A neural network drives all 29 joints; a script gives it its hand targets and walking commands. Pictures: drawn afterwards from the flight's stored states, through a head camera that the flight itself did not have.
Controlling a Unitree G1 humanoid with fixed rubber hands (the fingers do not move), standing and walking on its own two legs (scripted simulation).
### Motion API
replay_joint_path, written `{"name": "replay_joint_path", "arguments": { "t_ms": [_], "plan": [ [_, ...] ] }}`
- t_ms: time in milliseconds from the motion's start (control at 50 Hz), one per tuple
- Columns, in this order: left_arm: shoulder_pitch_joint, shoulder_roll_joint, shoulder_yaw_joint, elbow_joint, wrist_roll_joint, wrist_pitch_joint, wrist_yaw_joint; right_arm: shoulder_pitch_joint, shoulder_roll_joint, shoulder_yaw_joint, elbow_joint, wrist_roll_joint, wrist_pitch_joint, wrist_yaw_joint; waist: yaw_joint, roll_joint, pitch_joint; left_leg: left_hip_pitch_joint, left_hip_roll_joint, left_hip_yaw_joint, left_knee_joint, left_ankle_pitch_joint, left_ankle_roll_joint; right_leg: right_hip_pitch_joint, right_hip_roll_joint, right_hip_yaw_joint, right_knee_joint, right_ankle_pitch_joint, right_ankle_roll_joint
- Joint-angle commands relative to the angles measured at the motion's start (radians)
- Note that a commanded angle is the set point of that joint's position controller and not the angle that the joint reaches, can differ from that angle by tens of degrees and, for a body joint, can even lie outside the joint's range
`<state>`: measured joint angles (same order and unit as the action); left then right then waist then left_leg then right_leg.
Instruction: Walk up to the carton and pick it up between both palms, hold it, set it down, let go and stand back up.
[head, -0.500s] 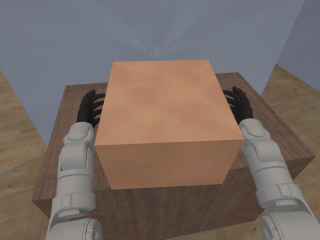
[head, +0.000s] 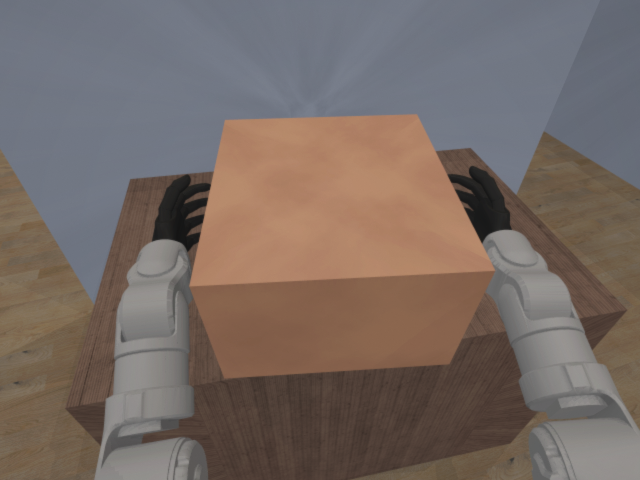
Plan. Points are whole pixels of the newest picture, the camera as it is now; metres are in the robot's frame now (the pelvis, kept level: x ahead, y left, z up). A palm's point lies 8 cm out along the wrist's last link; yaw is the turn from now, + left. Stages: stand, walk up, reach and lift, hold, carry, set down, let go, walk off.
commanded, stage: hold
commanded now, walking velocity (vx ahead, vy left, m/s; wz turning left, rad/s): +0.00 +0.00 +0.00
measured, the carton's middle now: (329, 233) +0.41 +0.00 +0.12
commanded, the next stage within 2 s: none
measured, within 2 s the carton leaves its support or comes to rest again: neither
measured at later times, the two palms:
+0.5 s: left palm (163, 235) +0.36 +0.20 +0.17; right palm (481, 217) +0.37 -0.18 +0.18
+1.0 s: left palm (166, 235) +0.35 +0.19 +0.18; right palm (488, 221) +0.36 -0.19 +0.18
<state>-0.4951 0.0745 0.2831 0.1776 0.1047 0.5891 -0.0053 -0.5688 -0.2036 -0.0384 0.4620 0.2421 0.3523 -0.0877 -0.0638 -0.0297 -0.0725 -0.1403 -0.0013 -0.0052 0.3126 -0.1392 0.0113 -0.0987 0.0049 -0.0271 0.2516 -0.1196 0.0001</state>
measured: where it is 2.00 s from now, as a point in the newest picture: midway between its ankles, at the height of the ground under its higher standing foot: outside the picture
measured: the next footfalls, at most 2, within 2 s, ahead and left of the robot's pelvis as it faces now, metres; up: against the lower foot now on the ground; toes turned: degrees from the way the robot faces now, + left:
none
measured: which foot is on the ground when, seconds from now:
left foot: down 0.00-1.00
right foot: down 0.00-1.00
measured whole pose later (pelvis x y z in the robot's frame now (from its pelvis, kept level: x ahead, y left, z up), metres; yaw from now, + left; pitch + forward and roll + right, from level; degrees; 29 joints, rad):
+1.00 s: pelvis +0.00 +0.00 +0.00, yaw +0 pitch -2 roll -1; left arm -0.49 0.07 0.30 0.09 0.12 0.67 -0.03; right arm -0.58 -0.20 -0.04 0.40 0.25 0.42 -0.10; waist -0.06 -0.03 -0.07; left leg -0.13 0.00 -0.02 0.30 -0.14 0.01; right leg -0.09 0.01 -0.03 0.24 -0.12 0.00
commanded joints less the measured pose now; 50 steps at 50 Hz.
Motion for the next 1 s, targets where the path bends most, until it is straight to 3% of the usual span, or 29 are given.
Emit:
{"name": "replay_joint_path", "arguments": {
  "t_ms": [0,60,80,160,180,200,240,280,320,340,380,400,460,520,540,580,640,660,680,780,860,900,980],
  "plan": [
    [-0.698,-0.542,-0.546,-0.187,-0.129,-0.053,-0.129,-0.740,0.648,0.365,-0.315,0.072,-0.059,0.106,0.002,0.042,-0.385,0.179,-0.033,-0.017,-0.019,0.174,-0.039,0.060,0.040,-0.005,-0.017,0.141,0.025],
    [-0.741,-0.556,-0.544,-0.171,-0.132,-0.054,-0.131,-0.791,0.662,0.359,-0.325,0.054,-0.059,0.112,0.014,0.039,-0.404,0.156,-0.034,-0.012,-0.029,0.142,-0.032,0.037,0.037,-0.001,-0.014,0.110,0.025],
    [-0.762,-0.554,-0.548,-0.181,-0.135,-0.054,-0.131,-0.784,0.672,0.364,-0.300,0.052,-0.055,0.114,0.003,0.056,-0.387,0.159,-0.036,-0.009,-0.031,0.136,-0.034,0.032,0.035,0.003,-0.020,0.106,0.020],
    [-0.734,-0.551,-0.515,-0.115,-0.111,-0.036,-0.140,-0.796,0.668,0.346,-0.267,0.045,-0.049,0.115,0.025,0.035,-0.355,0.127,-0.034,-0.005,-0.046,0.085,-0.013,0.042,0.027,0.012,-0.032,0.062,0.030],
    [-0.737,-0.540,-0.518,-0.127,-0.121,-0.043,-0.142,-0.775,0.675,0.351,-0.255,0.042,-0.047,0.112,0.006,0.029,-0.381,0.126,-0.038,-0.003,-0.042,0.100,-0.011,0.059,0.024,0.010,-0.019,0.100,0.034],
    [-0.730,-0.552,-0.531,-0.150,-0.135,-0.047,-0.144,-0.778,0.682,0.372,-0.292,0.061,-0.051,0.108,0.017,0.021,-0.424,0.149,-0.040,-0.007,-0.031,0.156,-0.014,0.069,0.030,0.008,-0.007,0.159,0.037],
    [-0.755,-0.542,-0.539,-0.165,-0.144,-0.051,-0.145,-0.789,0.680,0.376,-0.293,0.061,-0.045,0.097,0.002,0.020,-0.435,0.150,-0.046,-0.005,-0.015,0.163,-0.018,0.084,0.031,0.009,-0.007,0.182,0.037],
    [-0.753,-0.538,-0.527,-0.163,-0.138,-0.043,-0.148,-0.773,0.671,0.374,-0.276,0.069,-0.035,0.092,0.000,0.027,-0.404,0.155,-0.043,-0.010,-0.022,0.165,-0.026,0.085,0.034,0.003,-0.012,0.176,0.035],
    [-0.737,-0.520,-0.481,-0.103,-0.108,-0.029,-0.160,-0.772,0.662,0.347,-0.221,0.054,-0.017,0.093,0.012,0.011,-0.311,0.104,-0.045,-0.002,-0.047,0.089,-0.014,0.079,0.028,0.007,-0.026,0.106,0.043],
    [-0.732,-0.526,-0.488,-0.105,-0.110,-0.025,-0.165,-0.763,0.653,0.340,-0.240,0.050,-0.019,0.096,0.000,0.028,-0.329,0.107,-0.039,-0.003,-0.056,0.081,-0.017,0.070,0.028,0.003,-0.027,0.087,0.035],
    [-0.740,-0.542,-0.504,-0.135,-0.125,-0.026,-0.163,-0.798,0.665,0.348,-0.286,0.064,-0.029,0.101,0.010,0.024,-0.382,0.125,-0.040,-0.005,-0.039,0.130,-0.020,0.079,0.033,0.001,-0.018,0.123,0.036],
    [-0.746,-0.557,-0.538,-0.170,-0.143,-0.028,-0.158,-0.800,0.667,0.358,-0.320,0.074,-0.035,0.099,-0.010,0.040,-0.443,0.171,-0.038,-0.012,-0.019,0.194,-0.035,0.090,0.039,-0.003,-0.011,0.176,0.033],
    [-0.746,-0.549,-0.569,-0.246,-0.153,-0.034,-0.149,-0.752,0.657,0.386,-0.351,0.106,-0.027,0.088,-0.031,0.065,-0.461,0.209,-0.039,-0.023,0.018,0.306,-0.059,0.099,0.049,-0.003,-0.006,0.262,0.027],
    [-0.739,-0.531,-0.562,-0.256,-0.135,-0.022,-0.148,-0.714,0.635,0.369,-0.327,0.094,-0.013,0.091,-0.035,0.087,-0.407,0.203,-0.038,-0.028,0.003,0.276,-0.066,0.082,0.045,-0.010,-0.013,0.225,0.026],
    [-0.717,-0.533,-0.552,-0.246,-0.130,-0.016,-0.151,-0.711,0.620,0.362,-0.323,0.083,-0.009,0.094,-0.035,0.077,-0.393,0.203,-0.038,-0.024,0.002,0.268,-0.065,0.069,0.040,-0.005,-0.019,0.217,0.022],
    [-0.663,-0.532,-0.533,-0.237,-0.107,-0.003,-0.156,-0.697,0.608,0.377,-0.334,0.101,-0.007,0.100,-0.006,0.071,-0.369,0.195,-0.039,-0.023,-0.007,0.284,-0.063,0.084,0.045,-0.012,-0.015,0.228,0.023],
    [-0.644,-0.538,-0.545,-0.273,-0.124,0.005,-0.155,-0.729,0.613,0.396,-0.411,0.113,-0.013,0.099,-0.011,0.035,-0.419,0.219,-0.034,-0.021,0.005,0.309,-0.058,0.106,0.051,-0.013,-0.012,0.253,0.025],
    [-0.660,-0.542,-0.558,-0.298,-0.136,0.002,-0.150,-0.728,0.604,0.399,-0.419,0.118,-0.013,0.099,-0.011,0.047,-0.409,0.217,-0.031,-0.027,0.005,0.311,-0.061,0.098,0.055,-0.009,-0.014,0.238,0.019],
    [-0.662,-0.540,-0.556,-0.294,-0.119,0.009,-0.148,-0.721,0.611,0.399,-0.418,0.118,-0.010,0.100,0.001,0.063,-0.377,0.212,-0.033,-0.020,0.005,0.299,-0.063,0.085,0.050,-0.013,-0.013,0.221,0.022],
    [-0.681,-0.520,-0.557,-0.331,-0.129,0.010,-0.141,-0.723,0.634,0.413,-0.400,0.116,-0.002,0.105,0.010,0.032,-0.416,0.211,-0.033,-0.014,0.005,0.295,-0.048,0.078,0.053,-0.008,-0.003,0.237,0.023],
    [-0.689,-0.521,-0.563,-0.289,-0.142,0.012,-0.146,-0.728,0.611,0.381,-0.411,0.090,-0.005,0.098,-0.014,0.058,-0.409,0.189,-0.031,-0.019,0.001,0.233,-0.050,0.061,0.042,-0.007,-0.011,0.193,0.018],
    [-0.670,-0.517,-0.543,-0.260,-0.120,0.019,-0.151,-0.703,0.624,0.379,-0.359,0.085,0.005,0.099,-0.001,0.047,-0.362,0.172,-0.033,-0.012,-0.021,0.206,-0.043,0.068,0.041,-0.007,-0.016,0.173,0.024],
    [-0.656,-0.527,-0.543,-0.250,-0.124,0.025,-0.162,-0.729,0.620,0.382,-0.408,0.090,0.003,0.091,-0.013,0.042,-0.396,0.160,-0.044,-0.008,-0.006,0.232,-0.042,0.117,0.038,0.002,-0.012,0.237,0.030]
  ]
}}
